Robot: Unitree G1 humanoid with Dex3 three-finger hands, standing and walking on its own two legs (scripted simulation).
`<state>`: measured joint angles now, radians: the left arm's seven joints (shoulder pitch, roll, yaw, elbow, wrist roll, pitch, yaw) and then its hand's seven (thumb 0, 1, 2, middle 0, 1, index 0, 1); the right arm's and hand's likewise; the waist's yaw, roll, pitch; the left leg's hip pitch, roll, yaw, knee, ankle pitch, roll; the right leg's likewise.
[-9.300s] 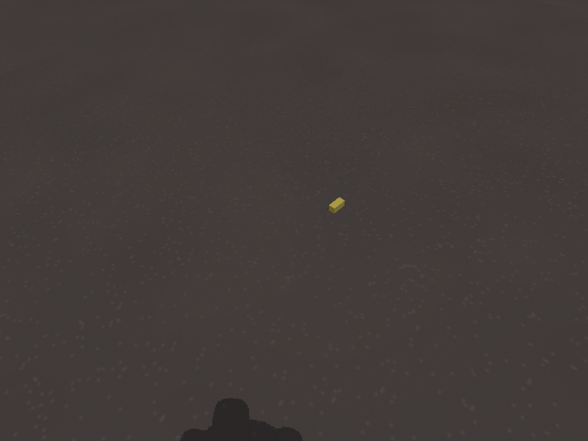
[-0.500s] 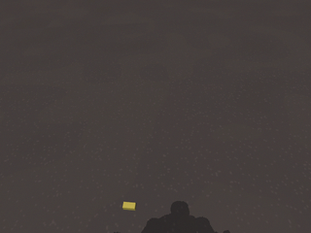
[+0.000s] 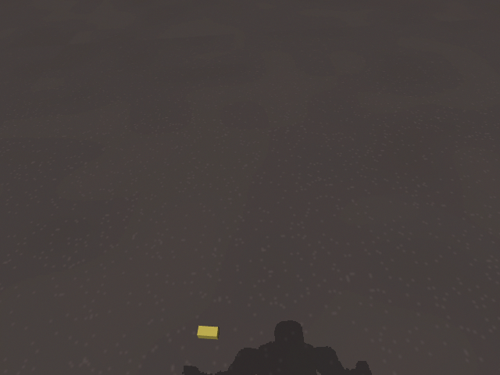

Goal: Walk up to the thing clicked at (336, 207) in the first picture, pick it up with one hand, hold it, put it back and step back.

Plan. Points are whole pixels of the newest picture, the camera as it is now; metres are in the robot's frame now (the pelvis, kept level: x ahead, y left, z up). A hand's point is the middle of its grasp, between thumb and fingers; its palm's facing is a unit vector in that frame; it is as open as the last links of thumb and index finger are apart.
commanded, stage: walk up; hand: left
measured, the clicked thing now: (208, 332) +0.45 +0.21 -0.76
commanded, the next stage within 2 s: stand in 0.52 s
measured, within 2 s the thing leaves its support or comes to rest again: neither
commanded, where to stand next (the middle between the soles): +0.04 +0.02 m, yaw +1 degrees
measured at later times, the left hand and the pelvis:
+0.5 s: hand out of the picture +0.06 +0.26 -0.15, palm faces -0.01 -0.93 -0.38, open 7.4 cm; pelvis -0.01 +0.00 +0.00, yaw +0 degrees
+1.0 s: hand out of the picture +0.04 +0.25 -0.15, palm faces -0.04 -0.94 -0.34, open 7.4 cm; pelvis -0.04 +0.00 +0.00, yaw +0 degrees
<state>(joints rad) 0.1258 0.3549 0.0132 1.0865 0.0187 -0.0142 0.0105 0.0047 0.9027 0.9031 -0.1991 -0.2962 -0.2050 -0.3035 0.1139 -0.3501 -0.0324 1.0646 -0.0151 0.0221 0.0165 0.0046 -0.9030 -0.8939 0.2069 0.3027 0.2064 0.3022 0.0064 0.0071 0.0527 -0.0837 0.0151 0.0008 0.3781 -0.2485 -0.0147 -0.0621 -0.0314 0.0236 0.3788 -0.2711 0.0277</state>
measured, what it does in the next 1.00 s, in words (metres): stands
